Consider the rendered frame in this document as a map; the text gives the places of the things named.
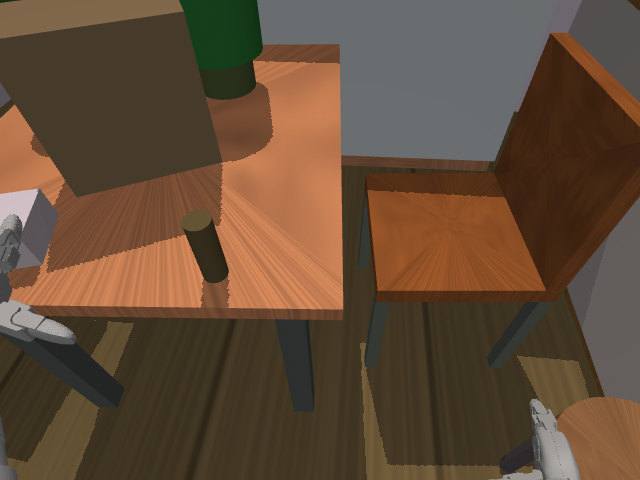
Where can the left robot hand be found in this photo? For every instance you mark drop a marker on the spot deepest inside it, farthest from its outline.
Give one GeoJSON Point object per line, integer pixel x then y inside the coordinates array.
{"type": "Point", "coordinates": [18, 319]}

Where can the stool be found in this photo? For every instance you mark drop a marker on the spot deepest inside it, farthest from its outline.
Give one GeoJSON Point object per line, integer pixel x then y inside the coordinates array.
{"type": "Point", "coordinates": [604, 435]}

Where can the left robot arm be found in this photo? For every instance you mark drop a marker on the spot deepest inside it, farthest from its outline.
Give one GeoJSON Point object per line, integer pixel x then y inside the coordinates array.
{"type": "Point", "coordinates": [6, 472]}

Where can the right robot hand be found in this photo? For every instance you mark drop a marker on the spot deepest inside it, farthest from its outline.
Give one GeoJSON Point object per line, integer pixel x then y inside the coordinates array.
{"type": "Point", "coordinates": [553, 456]}

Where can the chair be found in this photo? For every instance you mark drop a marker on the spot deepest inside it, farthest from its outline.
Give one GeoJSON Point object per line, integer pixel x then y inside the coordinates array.
{"type": "Point", "coordinates": [568, 173]}

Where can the table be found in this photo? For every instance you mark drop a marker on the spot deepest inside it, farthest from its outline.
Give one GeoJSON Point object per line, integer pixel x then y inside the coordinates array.
{"type": "Point", "coordinates": [275, 201]}

